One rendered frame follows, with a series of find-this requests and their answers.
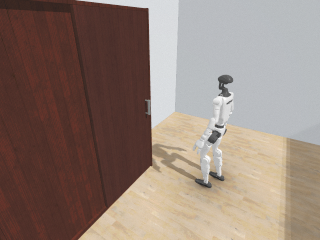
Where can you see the left robot upper arm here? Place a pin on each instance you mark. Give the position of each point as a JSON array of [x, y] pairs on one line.
[[217, 103]]

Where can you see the wardrobe door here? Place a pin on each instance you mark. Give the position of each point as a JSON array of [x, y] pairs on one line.
[[113, 52], [50, 182]]

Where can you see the robot left hand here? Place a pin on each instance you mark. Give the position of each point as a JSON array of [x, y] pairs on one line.
[[199, 143]]

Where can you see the handle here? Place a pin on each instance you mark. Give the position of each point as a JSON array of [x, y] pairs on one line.
[[149, 106]]

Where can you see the robot left shin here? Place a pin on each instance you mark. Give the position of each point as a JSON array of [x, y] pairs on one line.
[[205, 169]]

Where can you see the right robot upper arm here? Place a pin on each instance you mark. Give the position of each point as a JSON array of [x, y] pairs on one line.
[[232, 105]]

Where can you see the robot torso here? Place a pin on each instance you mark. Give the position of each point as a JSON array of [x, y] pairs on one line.
[[223, 115]]

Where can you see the robot left forearm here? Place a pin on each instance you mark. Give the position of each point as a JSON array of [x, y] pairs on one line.
[[208, 130]]

